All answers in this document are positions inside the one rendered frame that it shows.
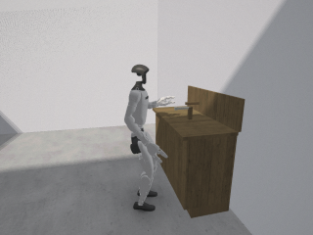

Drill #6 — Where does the robot left hand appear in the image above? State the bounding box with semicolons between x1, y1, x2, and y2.
157;96;176;106

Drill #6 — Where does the robot right forearm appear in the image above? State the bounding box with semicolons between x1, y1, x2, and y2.
125;117;152;146

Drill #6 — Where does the counter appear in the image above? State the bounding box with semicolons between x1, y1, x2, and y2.
153;85;246;218

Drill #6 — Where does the right robot upper arm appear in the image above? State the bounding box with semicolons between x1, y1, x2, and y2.
124;90;141;123

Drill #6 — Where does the robot right foot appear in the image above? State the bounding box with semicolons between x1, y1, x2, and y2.
133;202;156;212

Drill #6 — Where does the robot right hand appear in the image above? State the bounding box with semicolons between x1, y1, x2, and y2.
146;142;168;163

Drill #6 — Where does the robot left foot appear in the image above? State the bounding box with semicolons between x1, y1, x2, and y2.
137;190;157;197

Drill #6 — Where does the tap lever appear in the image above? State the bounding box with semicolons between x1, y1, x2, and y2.
174;107;191;111

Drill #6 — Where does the robot left forearm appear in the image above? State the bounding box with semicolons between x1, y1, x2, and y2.
148;101;158;109

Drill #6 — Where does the robot foot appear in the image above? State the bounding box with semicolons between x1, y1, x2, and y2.
133;202;156;212
137;190;157;197

